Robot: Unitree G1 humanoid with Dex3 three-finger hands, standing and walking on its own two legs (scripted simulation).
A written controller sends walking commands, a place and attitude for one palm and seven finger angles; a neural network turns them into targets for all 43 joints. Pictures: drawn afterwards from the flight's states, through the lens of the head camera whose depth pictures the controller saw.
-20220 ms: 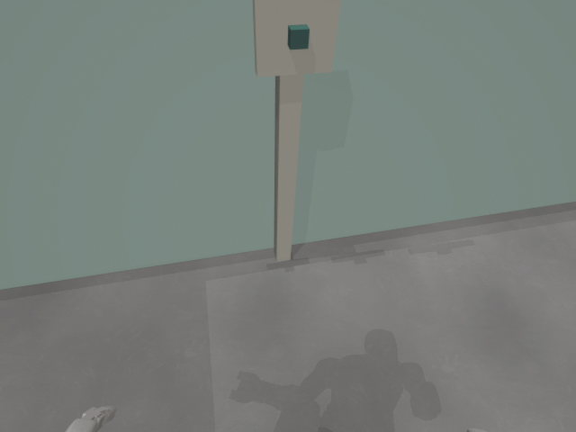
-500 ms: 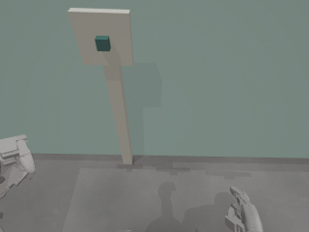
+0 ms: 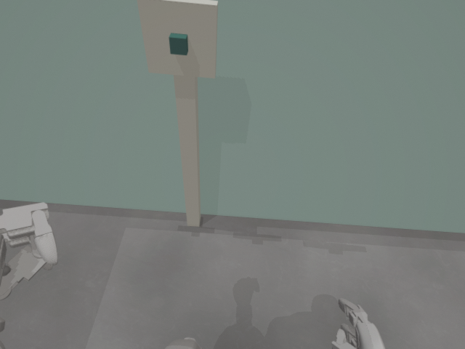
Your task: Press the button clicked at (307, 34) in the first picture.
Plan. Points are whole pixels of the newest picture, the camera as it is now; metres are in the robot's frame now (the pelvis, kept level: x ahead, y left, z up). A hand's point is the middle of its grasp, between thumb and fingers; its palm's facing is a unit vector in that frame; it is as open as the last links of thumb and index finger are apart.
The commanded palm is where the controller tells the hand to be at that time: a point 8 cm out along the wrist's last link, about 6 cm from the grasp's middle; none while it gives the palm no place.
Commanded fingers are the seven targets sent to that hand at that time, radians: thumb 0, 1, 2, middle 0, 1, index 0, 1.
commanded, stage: stop stepping back and stand still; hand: left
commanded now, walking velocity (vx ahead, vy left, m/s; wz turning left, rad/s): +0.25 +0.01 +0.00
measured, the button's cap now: (179, 43) +0.74 +0.22 +0.16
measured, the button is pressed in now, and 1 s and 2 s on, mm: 0 0 0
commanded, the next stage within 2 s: let the arm hang, fingers relaxed in 1.18 s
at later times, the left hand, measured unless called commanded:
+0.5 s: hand out of the picture +0.05 +0.24 +0.17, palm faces +0.45 -0.82 -0.36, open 3.1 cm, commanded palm +0.00 +0.27 +0.18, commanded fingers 0.00 0.90 0.90 -1.30 -1.50 -1.30 -1.50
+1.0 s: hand out of the picture -0.01 +0.21 +0.17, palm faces +0.44 -0.79 -0.44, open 3.1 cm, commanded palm -0.06 +0.26 +0.18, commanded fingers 0.00 0.90 0.90 -1.30 -1.50 -1.30 -1.50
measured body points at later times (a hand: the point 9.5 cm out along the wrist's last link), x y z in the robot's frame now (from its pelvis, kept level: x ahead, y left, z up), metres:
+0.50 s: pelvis -0.13 -0.01 +0.00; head -0.17 +0.01 +0.45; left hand +0.02 +0.28 +0.19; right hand +0.02 -0.25 -0.07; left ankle -0.11 +0.13 -0.69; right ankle -0.06 -0.09 -0.73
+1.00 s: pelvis -0.18 -0.03 +0.00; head -0.20 -0.03 +0.45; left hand -0.04 +0.25 +0.19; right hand -0.02 -0.26 -0.09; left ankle -0.16 +0.11 -0.71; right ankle -0.11 -0.11 -0.74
